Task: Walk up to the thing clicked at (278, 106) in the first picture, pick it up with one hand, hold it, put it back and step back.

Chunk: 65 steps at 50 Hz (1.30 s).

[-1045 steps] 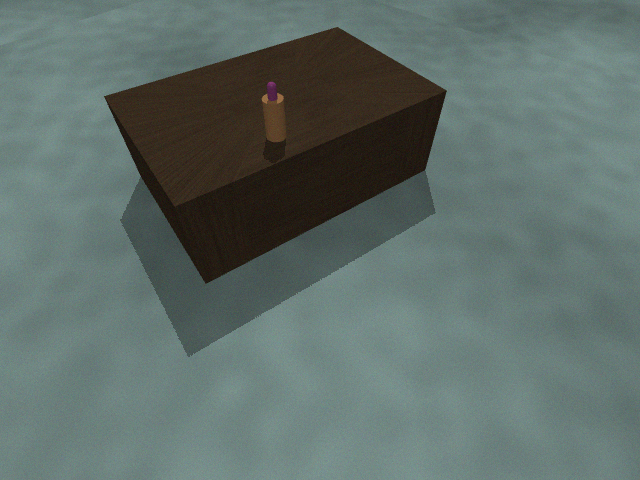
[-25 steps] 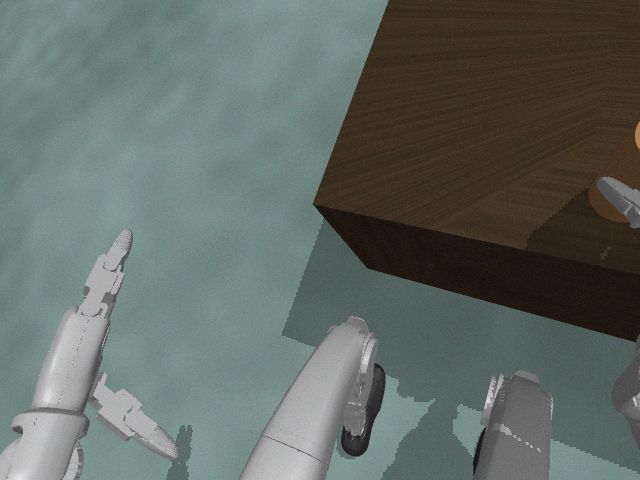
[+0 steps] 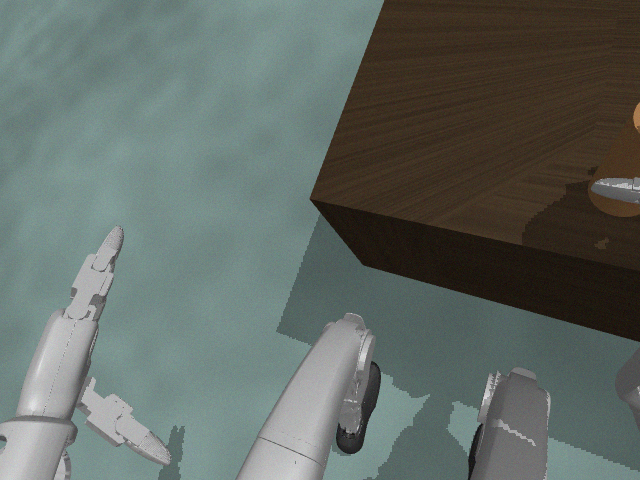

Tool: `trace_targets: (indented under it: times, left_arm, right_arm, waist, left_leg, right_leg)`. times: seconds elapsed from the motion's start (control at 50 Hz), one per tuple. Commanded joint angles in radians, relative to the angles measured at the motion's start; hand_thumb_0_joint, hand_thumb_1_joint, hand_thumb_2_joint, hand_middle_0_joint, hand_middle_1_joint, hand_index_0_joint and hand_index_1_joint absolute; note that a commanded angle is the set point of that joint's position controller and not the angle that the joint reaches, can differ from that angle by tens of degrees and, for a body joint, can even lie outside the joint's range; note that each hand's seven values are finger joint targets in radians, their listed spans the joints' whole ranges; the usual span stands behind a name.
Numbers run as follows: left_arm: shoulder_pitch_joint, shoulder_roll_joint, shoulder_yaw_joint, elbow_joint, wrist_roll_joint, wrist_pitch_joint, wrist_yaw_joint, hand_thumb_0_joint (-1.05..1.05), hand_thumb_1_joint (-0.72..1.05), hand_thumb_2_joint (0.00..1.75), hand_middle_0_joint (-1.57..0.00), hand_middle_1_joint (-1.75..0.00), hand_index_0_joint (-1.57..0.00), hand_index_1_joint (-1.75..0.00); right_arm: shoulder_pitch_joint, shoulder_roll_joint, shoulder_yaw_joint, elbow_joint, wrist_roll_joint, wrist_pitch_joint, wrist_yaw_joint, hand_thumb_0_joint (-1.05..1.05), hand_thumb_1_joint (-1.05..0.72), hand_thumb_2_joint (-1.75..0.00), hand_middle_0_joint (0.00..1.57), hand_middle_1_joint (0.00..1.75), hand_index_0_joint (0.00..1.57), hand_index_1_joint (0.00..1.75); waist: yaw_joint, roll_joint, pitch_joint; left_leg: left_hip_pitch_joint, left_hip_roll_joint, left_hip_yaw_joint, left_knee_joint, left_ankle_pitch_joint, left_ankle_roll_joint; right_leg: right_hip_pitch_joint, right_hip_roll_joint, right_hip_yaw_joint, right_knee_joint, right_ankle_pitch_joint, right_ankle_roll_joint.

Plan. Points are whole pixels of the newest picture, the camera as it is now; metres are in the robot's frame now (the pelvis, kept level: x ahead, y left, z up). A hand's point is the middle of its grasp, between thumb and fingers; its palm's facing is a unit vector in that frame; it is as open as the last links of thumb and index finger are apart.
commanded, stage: open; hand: right
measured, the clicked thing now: out of the picture +0.53 -0.21 -0.03
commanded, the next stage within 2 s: withdraw in 0.04 s
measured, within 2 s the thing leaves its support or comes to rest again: neither
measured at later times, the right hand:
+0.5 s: hand out of the picture +0.54 -0.27 +0.02, palm faces +0.26 +0.97 -0.03, open 15.1 cm
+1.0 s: hand out of the picture +0.51 -0.38 +0.14, palm faces +0.45 +0.85 -0.27, open 17.0 cm
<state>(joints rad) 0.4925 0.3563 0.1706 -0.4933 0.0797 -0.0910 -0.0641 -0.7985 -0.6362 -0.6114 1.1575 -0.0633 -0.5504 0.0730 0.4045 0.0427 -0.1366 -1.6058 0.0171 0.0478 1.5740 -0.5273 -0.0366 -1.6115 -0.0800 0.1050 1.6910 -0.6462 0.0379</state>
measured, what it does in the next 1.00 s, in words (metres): rises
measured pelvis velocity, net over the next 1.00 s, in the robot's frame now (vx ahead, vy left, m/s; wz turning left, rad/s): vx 0.03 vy -0.01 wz -0.02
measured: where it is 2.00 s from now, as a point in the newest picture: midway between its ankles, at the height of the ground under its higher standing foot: (413, 455)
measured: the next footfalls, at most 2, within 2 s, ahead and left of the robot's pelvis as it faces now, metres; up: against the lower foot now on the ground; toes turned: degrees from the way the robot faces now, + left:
none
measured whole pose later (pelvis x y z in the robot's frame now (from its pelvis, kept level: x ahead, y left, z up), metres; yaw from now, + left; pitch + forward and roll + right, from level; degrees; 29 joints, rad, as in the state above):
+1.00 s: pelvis +0.03 -0.01 +0.12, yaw -1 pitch +23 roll +5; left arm 0.40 0.27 -0.06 -0.12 0.02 0.10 -0.04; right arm -0.88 -0.83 -0.51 1.31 -0.13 -0.13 -0.02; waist 0.22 0.02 -0.13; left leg -1.08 0.01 0.04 1.08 -0.41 -0.04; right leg -1.10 -0.10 0.06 1.23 -0.53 0.02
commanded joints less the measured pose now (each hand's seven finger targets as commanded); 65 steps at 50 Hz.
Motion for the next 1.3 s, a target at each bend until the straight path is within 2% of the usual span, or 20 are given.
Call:
trace_targets:
  times: [0.0, 0.2, 0.36, 0.44, 0.52, 0.58, 0.6, 0.62, 0.66, 0.7, 0.76, 0.92, 0.96, 0.98, 1.02, 1.04, 1.06, 1.1, 1.14, 1.28]
  left_arm:
    - [0.070, 0.171, 0.167, -0.167, -0.011, -0.049, 0.029, 0.00, -0.54, 0.05, -0.05, -0.05, -0.05, -0.05]
    - [0.054, 0.205, 0.201, -0.159, -0.017, -0.048, 0.035, 0.00, -0.52, 0.03, -0.05, -0.05, -0.06, -0.04]
    - [0.082, 0.153, 0.111, -0.088, -0.022, -0.028, 0.038, 0.00, -0.53, 0.03, -0.05, -0.04, -0.05, -0.04]
    - [0.063, 0.183, 0.129, -0.035, -0.028, -0.013, 0.051, 0.00, -0.53, 0.04, -0.05, -0.04, -0.05, -0.04]
    - [0.026, 0.143, 0.074, 0.038, -0.032, -0.005, 0.060, 0.00, -0.55, 0.04, -0.06, -0.05, -0.05, -0.05]
    - [-0.026, 0.144, 0.050, 0.025, -0.034, -0.010, 0.068, 0.00, -0.60, 0.08, -0.08, -0.07, -0.06, -0.08]
    - [-0.052, 0.165, 0.055, -0.023, -0.050, 0.025, 0.069, 0.00, -0.57, 0.06, -0.08, -0.07, -0.07, -0.08]
    - [-0.004, 0.167, 0.055, -0.042, -0.049, 0.046, 0.067, 0.00, -0.57, 0.07, -0.08, -0.07, -0.07, -0.08]
    - [0.062, 0.167, 0.068, -0.027, -0.047, 0.076, 0.059, 0.00, -0.56, 0.07, -0.07, -0.06, -0.06, -0.07]
    - [0.092, 0.171, 0.065, 0.021, -0.059, 0.088, 0.057, 0.00, -0.53, 0.09, -0.07, -0.06, -0.06, -0.07]
    - [0.049, 0.140, 0.036, 0.095, -0.060, 0.113, 0.049, 0.00, -0.29, 0.23, -0.11, -0.13, -0.11, -0.13]
    - [-0.116, 0.006, -0.211, 0.192, -0.058, 0.125, 0.028, 0.00, 0.34, 0.58, -0.14, -0.21, -0.14, -0.21]
    - [-0.099, 0.020, -0.193, 0.186, -0.063, 0.129, 0.025, 0.00, 0.40, 0.61, -0.15, -0.22, -0.15, -0.22]
    - [-0.044, 0.071, -0.135, 0.190, -0.064, 0.138, 0.029, 0.00, 0.47, 0.65, -0.16, -0.23, -0.16, -0.23]
    - [-0.033, 0.082, -0.113, 0.188, -0.073, 0.149, 0.026, 0.00, 0.56, 0.71, -0.17, -0.24, -0.17, -0.24]
    - [0.011, 0.093, -0.085, 0.258, -0.080, 0.161, 0.030, 0.00, 0.60, 0.73, -0.17, -0.25, -0.17, -0.25]
    - [0.008, 0.079, -0.101, 0.301, -0.089, 0.174, 0.032, 0.00, 0.60, 0.73, -0.17, -0.25, -0.17, -0.25]
    - [-0.062, 0.089, -0.085, 0.272, -0.103, 0.170, 0.039, 0.00, 0.75, 0.82, -0.19, -0.27, -0.18, -0.28]
    - [-0.050, 0.029, -0.142, 0.321, -0.115, 0.174, 0.040, 0.00, 0.83, 0.86, -0.19, -0.29, -0.19, -0.29]
    - [-0.130, -0.013, -0.179, 0.378, -0.118, 0.174, 0.087, 0.00, 0.89, 0.90, -0.20, -0.30, -0.20, -0.30]
  right_arm:
    - [-0.349, -0.224, -0.010, -0.215, 0.016, -0.059, -0.002, 0.00, 0.53, -0.27, 0.70, 0.50, 0.72, 0.50]
    - [-0.360, -0.262, -0.012, -0.237, 0.004, -0.055, -0.002, 0.00, 0.38, -0.30, 0.41, 0.38, 0.42, 0.38]
    - [-0.410, -0.428, -0.075, -0.356, 0.018, -0.011, 0.030, 0.00, 0.35, -0.25, 0.31, 0.30, 0.31, 0.30]
    - [-0.444, -0.470, -0.081, -0.389, 0.039, 0.042, 0.058, 0.00, 0.42, -0.17, 0.20, 0.20, 0.21, 0.20]
    - [-0.362, -0.327, 0.005, -0.202, 0.047, 0.105, 0.115, 0.00, 0.42, -0.09, 0.11, 0.09, 0.11, 0.09]
    - [-0.381, -0.333, 0.006, -0.137, 0.059, 0.123, 0.143, 0.00, 0.49, 0.00, 0.13, 0.00, 0.13, 0.00]
    - [-0.287, -0.566, -0.028, -0.026, -0.059, 0.208, 0.084, 0.00, 0.41, -0.08, 0.06, 0.06, 0.07, 0.06]
    - [-0.391, -0.529, -0.009, -0.107, -0.048, 0.233, 0.040, 0.00, 0.41, -0.08, 0.06, 0.06, 0.06, 0.06]
    - [-0.443, -0.435, 0.050, -0.122, -0.058, 0.270, 0.016, 0.00, 0.46, -0.07, 0.05, 0.06, 0.06, 0.06]
    - [-0.447, -0.540, 0.016, -0.153, -0.072, 0.305, -0.018, 0.00, 0.45, -0.07, 0.05, 0.06, 0.06, 0.06]
    - [-0.455, -0.578, 0.001, -0.164, -0.082, 0.337, -0.062, 0.00, 0.44, -0.12, 0.06, 0.07, 0.06, 0.07]
    - [-0.379, -0.397, 0.111, 0.024, -0.065, 0.375, -0.099, 0.00, 0.49, -0.09, 0.06, 0.06, 0.06, 0.06]
    - [-0.305, -0.383, 0.124, -0.006, -0.059, 0.390, -0.099, 0.00, 0.44, -0.12, 0.06, 0.07, 0.06, 0.07]
    - [-0.217, -0.453, 0.066, -0.037, -0.058, 0.402, -0.107, 0.00, 0.45, -0.11, 0.06, 0.07, 0.06, 0.07]
    - [-0.149, -0.285, 0.172, -0.093, -0.033, 0.431, -0.092, 0.00, 0.47, -0.10, 0.06, 0.07, 0.06, 0.07]
    - [-0.100, -0.286, 0.163, -0.103, -0.024, 0.451, -0.093, 0.00, 0.49, -0.09, 0.06, 0.06, 0.06, 0.06]
    - [-0.062, -0.319, 0.141, -0.181, -0.017, 0.465, -0.099, 0.00, 0.49, -0.09, 0.06, 0.06, 0.06, 0.06]
    - [-0.008, -0.195, 0.223, -0.280, 0.005, 0.492, -0.095, 0.00, 0.46, -0.10, 0.06, 0.07, 0.06, 0.07]
    - [0.084, -0.135, 0.258, -0.384, 0.021, 0.516, -0.100, 0.00, 0.47, -0.10, 0.06, 0.07, 0.06, 0.07]
    - [0.305, -0.030, 0.312, -0.747, 0.069, 0.517, -0.157, 0.00, 0.49, -0.09, 0.06, 0.06, 0.06, 0.06]
  waist:
    - [-0.010, -0.367, -0.582]
    - [-0.004, -0.396, -0.570]
    - [-0.080, -0.487, -0.650]
    - [-0.100, -0.506, -0.659]
    - [-0.068, -0.370, -0.479]
    - [-0.063, -0.310, -0.468]
    - [-0.164, -0.323, -0.517]
    - [-0.110, -0.331, -0.534]
    - [-0.094, -0.354, -0.554]
    - [-0.128, -0.364, -0.586]
    - [-0.167, -0.383, -0.569]
    - [-0.222, -0.355, -0.413]
    - [-0.230, -0.335, -0.462]
    - [-0.229, -0.327, -0.483]
    - [-0.194, -0.261, -0.458]
    - [-0.193, -0.233, -0.407]
    - [-0.235, -0.242, -0.407]
    - [-0.236, -0.210, -0.397]
    - [-0.270, -0.216, -0.378]
    - [-0.338, -0.242, -0.332]
  left_leg:
    - [0.374, -0.048, 0.008, -0.153, 0.220, 0.059]
    - [0.346, -0.046, 0.011, -0.151, 0.204, 0.062]
    - [0.431, -0.045, -0.002, -0.195, 0.229, 0.065]
    - [0.474, -0.043, -0.013, -0.247, 0.221, 0.067]
    - [0.439, -0.051, 0.016, -0.294, 0.191, 0.062]
    - [0.460, -0.047, 0.017, -0.314, 0.195, 0.061]
    - [0.558, -0.047, -0.012, -0.369, 0.177, 0.058]
    - [0.583, -0.052, -0.001, -0.383, 0.200, 0.053]
    - [0.606, -0.059, 0.012, -0.413, 0.255, 0.052]
    - [0.632, -0.063, 0.019, -0.435, 0.287, 0.052]
    - [0.677, -0.062, 0.017, -0.470, 0.320, 0.054]
    - [0.734, -0.067, 0.028, -0.572, 0.289, 0.055]
    - [0.796, -0.068, 0.032, -0.593, 0.332, 0.056]
    - [0.833, -0.067, 0.035, -0.603, 0.368, 0.054]
    - [0.860, -0.068, 0.035, -0.628, 0.400, 0.051]
    - [0.851, -0.067, 0.042, -0.640, 0.401, 0.050]
    - [0.876, -0.062, 0.038, -0.655, 0.401, 0.050]
    - [0.886, -0.062, 0.045, -0.668, 0.385, 0.051]
    - [0.925, -0.053, 0.037, -0.693, 0.377, 0.051]
    - [1.080, -0.035, 0.026, -0.750, 0.438, 0.057]
  right_leg:
    - [0.407, 0.040, -0.036, -0.222, 0.252, -0.039]
    - [0.446, 0.036, -0.035, -0.230, 0.255, -0.032]
    - [0.542, 0.039, -0.046, -0.275, 0.305, -0.022]
    - [0.596, 0.036, -0.049, -0.320, 0.297, -0.020]
    - [0.542, 0.032, -0.034, -0.366, 0.259, -0.027]
    - [0.537, 0.027, -0.028, -0.380, 0.260, -0.034]
    - [0.600, 0.028, -0.044, -0.444, 0.269, -0.029]
    - [0.622, 0.025, -0.040, -0.453, 0.281, -0.029]
    - [0.710, 0.030, -0.045, -0.484, 0.333, -0.032]
    - [0.783, 0.031, -0.045, -0.507, 0.400, -0.028]
    - [0.819, 0.033, -0.059, -0.539, 0.457, -0.023]
    - [0.880, 0.024, -0.071, -0.667, 0.456, -0.006]
    - [0.932, 0.029, -0.074, -0.686, 0.517, -0.006]
    - [0.958, 0.028, -0.075, -0.688, 0.564, -0.008]
    - [0.973, 0.032, -0.079, -0.703, 0.578, -0.017]
    - [0.982, 0.031, -0.074, -0.718, 0.594, -0.017]
    - [0.994, 0.037, -0.078, -0.738, 0.587, -0.021]
    - [1.026, 0.034, -0.075, -0.771, 0.578, -0.018]
    - [1.037, 0.040, -0.090, -0.794, 0.535, -0.023]
    - [1.130, 0.048, -0.110, -0.872, 0.625, -0.008]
